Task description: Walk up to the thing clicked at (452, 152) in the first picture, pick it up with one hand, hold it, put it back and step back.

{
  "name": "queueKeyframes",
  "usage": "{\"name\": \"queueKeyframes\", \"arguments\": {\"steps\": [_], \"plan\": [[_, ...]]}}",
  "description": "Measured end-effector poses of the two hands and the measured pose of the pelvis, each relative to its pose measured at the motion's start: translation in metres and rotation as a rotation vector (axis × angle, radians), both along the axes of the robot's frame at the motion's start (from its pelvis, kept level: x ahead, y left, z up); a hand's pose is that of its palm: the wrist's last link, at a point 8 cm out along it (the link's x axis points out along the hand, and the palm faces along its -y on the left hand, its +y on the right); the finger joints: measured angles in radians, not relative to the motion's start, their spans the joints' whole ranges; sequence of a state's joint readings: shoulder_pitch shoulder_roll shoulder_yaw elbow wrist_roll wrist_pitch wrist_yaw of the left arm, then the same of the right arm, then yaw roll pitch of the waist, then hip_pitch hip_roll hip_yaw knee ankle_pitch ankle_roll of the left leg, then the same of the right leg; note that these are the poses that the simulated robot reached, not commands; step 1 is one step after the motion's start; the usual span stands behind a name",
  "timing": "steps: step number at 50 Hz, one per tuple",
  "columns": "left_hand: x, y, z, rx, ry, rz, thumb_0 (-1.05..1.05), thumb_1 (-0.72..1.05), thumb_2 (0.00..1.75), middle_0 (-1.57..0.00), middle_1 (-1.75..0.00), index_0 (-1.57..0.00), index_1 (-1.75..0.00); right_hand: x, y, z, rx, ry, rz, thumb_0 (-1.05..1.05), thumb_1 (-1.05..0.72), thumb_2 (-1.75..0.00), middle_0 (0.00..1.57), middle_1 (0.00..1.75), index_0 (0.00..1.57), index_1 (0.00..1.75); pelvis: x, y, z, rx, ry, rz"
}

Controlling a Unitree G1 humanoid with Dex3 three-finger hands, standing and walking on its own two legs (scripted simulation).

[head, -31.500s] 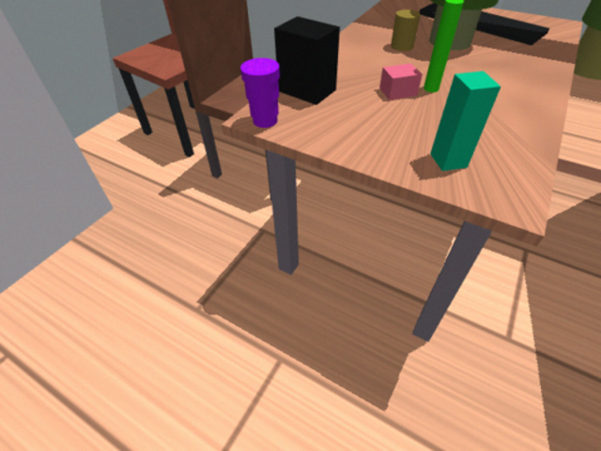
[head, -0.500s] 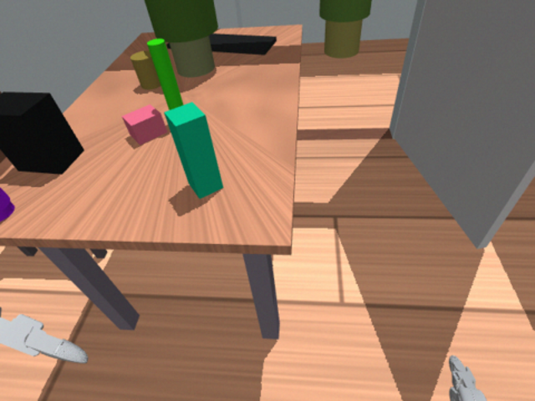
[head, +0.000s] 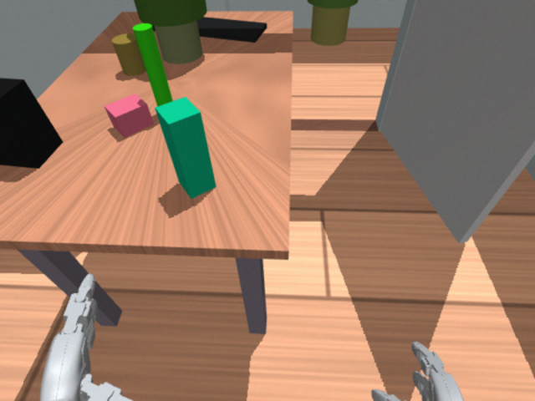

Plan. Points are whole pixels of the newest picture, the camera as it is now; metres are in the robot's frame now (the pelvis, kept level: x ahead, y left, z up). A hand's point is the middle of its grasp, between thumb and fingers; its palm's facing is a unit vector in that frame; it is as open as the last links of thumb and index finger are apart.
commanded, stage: home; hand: left
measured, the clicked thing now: (188, 151) +0.56 +0.21 +0.05
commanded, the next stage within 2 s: none
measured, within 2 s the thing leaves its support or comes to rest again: neither
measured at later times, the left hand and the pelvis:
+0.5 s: hand (173, 358) +0.21 +0.19 -0.09, palm faces +0.08 -0.96 -0.25, open 17.3 cm; pelvis +0.02 +0.01 +0.00, yaw -1 degrees
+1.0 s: hand out of the picture +0.10 +0.26 -0.13, palm faces -0.04 -0.91 -0.41, open 17.5 cm; pelvis +0.01 +0.00 +0.00, yaw -1 degrees
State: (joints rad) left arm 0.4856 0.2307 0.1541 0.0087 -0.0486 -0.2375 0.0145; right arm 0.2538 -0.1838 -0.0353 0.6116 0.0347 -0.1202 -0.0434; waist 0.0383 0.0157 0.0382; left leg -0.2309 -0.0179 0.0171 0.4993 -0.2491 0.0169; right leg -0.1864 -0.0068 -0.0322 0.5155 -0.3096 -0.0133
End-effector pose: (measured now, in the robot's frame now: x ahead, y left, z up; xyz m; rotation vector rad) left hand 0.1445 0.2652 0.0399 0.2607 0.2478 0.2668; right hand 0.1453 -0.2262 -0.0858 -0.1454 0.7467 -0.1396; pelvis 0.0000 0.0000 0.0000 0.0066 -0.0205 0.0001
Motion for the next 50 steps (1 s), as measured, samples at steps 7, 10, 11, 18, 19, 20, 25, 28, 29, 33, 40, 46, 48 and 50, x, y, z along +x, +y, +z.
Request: {"name": "queueKeyframes", "arguments": {"steps": [7, 10, 11, 18, 19, 20, 25, 28, 29, 33, 40, 46, 48, 50], "plan": [[0.005, -0.021, -0.058, -0.092, 0.211, -0.031, -0.02, -0.56, 0.05, -0.06, -0.05, -0.06, -0.05, 0.011, 0.001, 0.003, -0.036, 0.007, 0.012, 0.01, -0.47, -0.65, 0.16, 0.22, 0.16, 0.23, 0.004, 0.003, 0.000, -0.006, 0.019, -0.005], [0.001, -0.027, -0.082, -0.128, 0.302, -0.020, -0.01, -0.54, 0.06, -0.06, -0.05, -0.06, -0.05, 0.011, -0.002, 0.002, -0.056, 0.029, 0.017, 0.01, -0.54, -0.69, 0.17, 0.24, 0.17, 0.24, 0.008, 0.004, -0.001, -0.009, 0.029, -0.004], [0.000, -0.029, -0.091, -0.137, 0.336, -0.018, -0.01, -0.53, 0.06, -0.06, -0.05, -0.06, -0.05, 0.010, -0.003, 0.001, -0.062, 0.038, 0.016, 0.01, -0.56, -0.70, 0.17, 0.24, 0.17, 0.24, 0.008, 0.005, -0.001, -0.009, 0.034, -0.003], [0.013, -0.034, -0.121, -0.149, 0.460, -0.020, -0.02, -0.51, 0.08, -0.06, -0.06, -0.06, -0.06, -0.003, -0.010, -0.010, -0.091, 0.123, 0.001, 0.01, -0.73, -0.80, 0.19, 0.27, 0.18, 0.27, 0.011, 0.005, -0.004, -0.012, 0.056, -0.006], [0.018, -0.033, -0.120, -0.142, 0.457, -0.021, -0.02, -0.51, 0.08, -0.06, -0.06, -0.06, -0.06, -0.005, -0.010, -0.011, -0.090, 0.131, -0.004, 0.01, -0.74, -0.81, 0.19, 0.27, 0.19, 0.27, 0.012, 0.005, -0.004, -0.013, 0.056, -0.007], [0.022, -0.033, -0.118, -0.134, 0.451, -0.022, -0.02, -0.51, 0.08, -0.06, -0.06, -0.06, -0.06, -0.007, -0.010, -0.012, -0.088, 0.136, -0.010, 0.01, -0.76, -0.82, 0.19, 0.27, 0.19, 0.28, 0.014, 0.005, -0.004, -0.013, 0.057, -0.009], [0.040, -0.032, -0.107, -0.103, 0.419, -0.032, -0.01, -0.51, 0.07, -0.06, -0.05, -0.06, -0.05, -0.011, -0.011, -0.015, -0.064, 0.136, -0.040, 0.01, -0.83, -0.86, 0.20, 0.29, 0.20, 0.29, 0.020, 0.006, -0.003, -0.014, 0.053, -0.019], [0.042, -0.037, -0.108, -0.107, 0.435, -0.037, -0.01, -0.51, 0.08, -0.06, -0.05, -0.06, -0.05, -0.010, -0.010, -0.015, -0.048, 0.129, -0.052, 0.01, -0.86, -0.87, 0.20, 0.29, 0.20, 0.29, 0.022, 0.006, -0.003, -0.012, 0.048, -0.023], [0.041, -0.038, -0.109, -0.112, 0.443, -0.037, -0.01, -0.51, 0.08, -0.06, -0.05, -0.06, -0.05, -0.010, -0.010, -0.015, -0.044, 0.129, -0.053, 0.01, -0.86, -0.88, 0.20, 0.29, 0.20, 0.29, 0.022, 0.006, -0.003, -0.011, 0.047, -0.024], [0.035, -0.042, -0.115, -0.133, 0.473, -0.026, -0.01, -0.50, 0.08, -0.06, -0.06, -0.06, -0.06, -0.008, -0.010, -0.013, -0.042, 0.134, -0.042, 0.01, -0.88, -0.89, 0.20, 0.29, 0.20, 0.30, 0.020, 0.004, -0.002, -0.009, 0.043, -0.023], [0.009, -0.021, -0.130, -0.035, 0.629, -0.078, -0.01, -0.50, 0.08, -0.06, -0.06, -0.06, -0.06, -0.008, -0.025, -0.017, -0.083, 0.190, 0.019, 0.01, -0.89, -0.90, 0.21, 0.30, 0.20, 0.30, 0.015, 0.003, -0.002, -0.005, 0.029, -0.019], [-0.030, 0.020, -0.131, 0.031, 0.764, -0.003, -0.01, -0.53, 0.06, -0.06, -0.05, -0.06, -0.05, -0.029, -0.048, -0.021, -0.100, 0.257, -0.005, 0.01, -0.90, -0.90, 0.21, 0.30, 0.20, 0.30, 0.012, 0.003, 0.001, -0.002, 0.005, -0.015], [-0.042, 0.030, -0.131, 0.042, 0.798, 0.020, -0.01, -0.54, 0.05, -0.06, -0.05, -0.06, -0.05, -0.038, -0.053, -0.023, -0.106, 0.292, -0.011, 0.01, -0.90, -0.90, 0.20, 0.30, 0.20, 0.30, 0.010, 0.003, 0.002, -0.003, -0.003, -0.014], [-0.054, 0.037, -0.131, 0.049, 0.829, 0.039, -0.01, -0.55, 0.05, -0.05, -0.05, -0.06, -0.05, -0.049, -0.057, -0.024, -0.111, 0.328, -0.018, 0.01, -0.90, -0.90, 0.20, 0.30, 0.20, 0.30, 0.007, 0.003, 0.004, -0.004, -0.009, -0.012]]}}
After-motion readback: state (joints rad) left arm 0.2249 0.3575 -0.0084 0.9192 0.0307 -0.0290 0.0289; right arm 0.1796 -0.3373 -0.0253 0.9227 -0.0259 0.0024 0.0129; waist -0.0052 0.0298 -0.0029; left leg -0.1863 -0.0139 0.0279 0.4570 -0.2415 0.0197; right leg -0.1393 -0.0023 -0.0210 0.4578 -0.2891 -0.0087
